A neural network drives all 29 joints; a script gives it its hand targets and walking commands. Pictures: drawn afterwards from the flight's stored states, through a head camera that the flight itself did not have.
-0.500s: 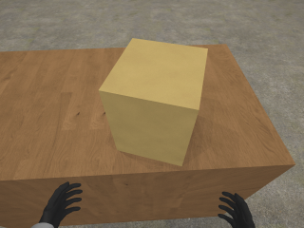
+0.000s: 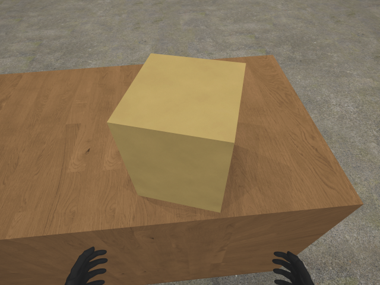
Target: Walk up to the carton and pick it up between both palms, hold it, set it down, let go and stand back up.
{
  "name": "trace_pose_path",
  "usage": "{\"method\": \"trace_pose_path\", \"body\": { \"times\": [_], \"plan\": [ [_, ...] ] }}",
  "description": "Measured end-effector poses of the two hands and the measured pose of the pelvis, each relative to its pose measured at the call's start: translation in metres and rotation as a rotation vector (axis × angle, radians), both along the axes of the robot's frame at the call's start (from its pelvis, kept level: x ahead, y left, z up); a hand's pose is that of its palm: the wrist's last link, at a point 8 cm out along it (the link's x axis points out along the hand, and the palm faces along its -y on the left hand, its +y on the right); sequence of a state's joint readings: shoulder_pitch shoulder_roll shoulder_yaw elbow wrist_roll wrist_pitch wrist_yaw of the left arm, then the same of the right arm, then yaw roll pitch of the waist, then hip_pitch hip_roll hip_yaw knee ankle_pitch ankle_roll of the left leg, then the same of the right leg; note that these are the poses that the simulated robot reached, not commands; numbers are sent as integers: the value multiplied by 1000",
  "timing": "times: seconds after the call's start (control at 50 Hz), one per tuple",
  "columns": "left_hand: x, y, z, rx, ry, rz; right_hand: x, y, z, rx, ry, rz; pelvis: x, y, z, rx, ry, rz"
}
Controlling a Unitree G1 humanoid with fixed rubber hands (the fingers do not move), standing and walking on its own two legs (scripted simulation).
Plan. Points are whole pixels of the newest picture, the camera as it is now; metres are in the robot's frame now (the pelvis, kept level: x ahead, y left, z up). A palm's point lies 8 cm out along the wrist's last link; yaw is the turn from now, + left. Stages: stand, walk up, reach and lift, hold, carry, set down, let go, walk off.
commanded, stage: set down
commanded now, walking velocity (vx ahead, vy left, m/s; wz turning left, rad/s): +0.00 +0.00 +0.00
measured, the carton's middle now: (186, 135) +0.43 +0.03 +0.09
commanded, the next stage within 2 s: let go in 0.24 s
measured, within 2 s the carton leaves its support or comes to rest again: neither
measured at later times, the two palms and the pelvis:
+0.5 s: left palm out of the picture +0.16 +0.24 -0.07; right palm out of the picture +0.15 -0.21 -0.09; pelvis +0.01 +0.00 +0.00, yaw +0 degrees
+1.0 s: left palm out of the picture +0.14 +0.28 -0.06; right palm out of the picture +0.14 -0.28 -0.10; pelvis +0.01 -0.01 +0.00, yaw +0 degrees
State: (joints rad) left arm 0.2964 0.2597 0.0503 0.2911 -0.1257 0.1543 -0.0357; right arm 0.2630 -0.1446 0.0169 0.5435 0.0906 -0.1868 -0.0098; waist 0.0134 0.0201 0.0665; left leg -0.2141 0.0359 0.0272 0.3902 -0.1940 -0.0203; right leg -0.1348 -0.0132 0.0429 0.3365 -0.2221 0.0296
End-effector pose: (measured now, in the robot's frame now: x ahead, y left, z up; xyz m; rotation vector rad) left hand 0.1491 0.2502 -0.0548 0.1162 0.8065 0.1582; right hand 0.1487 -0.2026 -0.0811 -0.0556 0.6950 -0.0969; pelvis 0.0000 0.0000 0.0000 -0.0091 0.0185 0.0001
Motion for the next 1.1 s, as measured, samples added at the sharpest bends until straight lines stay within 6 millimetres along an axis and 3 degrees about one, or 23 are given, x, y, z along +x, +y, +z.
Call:
{"method": "trace_pose_path", "body": {
  "times": [0.2, 0.74, 0.86, 0.96, 1.1],
  "plan": [
    [5, -6, -8, 0, 21, -1, 3, -10, -6, -18, 11, 12, 5, -3, 0, 0, 7, -2],
    [7, -8, -15, 4, 31, 9, 3, -11, -11, -39, 32, 42, 6, -4, 0, 1, 6, -2],
    [1, 16, -10, 115, 15, -20, -9, -41, -21, -122, 175, 61, 7, -6, -3, 9, -3, 0],
    [-5, 29, -7, 161, 9, -22, -10, -67, -18, -183, 198, 60, 7, -8, -4, 12, -11, 1],
    [-15, 34, -9, 172, 23, -14, -10, -81, -13, -219, 195, 60, 5, -9, -5, 14, -14, 1]
  ]
}}
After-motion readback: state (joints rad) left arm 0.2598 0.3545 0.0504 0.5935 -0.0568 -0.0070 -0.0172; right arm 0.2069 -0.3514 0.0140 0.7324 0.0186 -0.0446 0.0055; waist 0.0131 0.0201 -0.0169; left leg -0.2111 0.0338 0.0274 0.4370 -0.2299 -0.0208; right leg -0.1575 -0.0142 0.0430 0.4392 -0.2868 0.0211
